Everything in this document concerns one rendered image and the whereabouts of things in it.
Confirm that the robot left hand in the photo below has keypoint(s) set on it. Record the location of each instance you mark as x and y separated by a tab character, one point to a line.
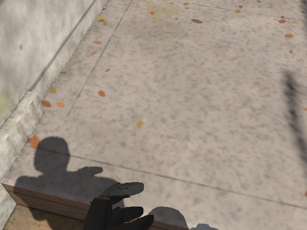
100	215

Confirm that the robot right shin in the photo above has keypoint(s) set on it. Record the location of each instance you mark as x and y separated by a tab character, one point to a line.
202	225

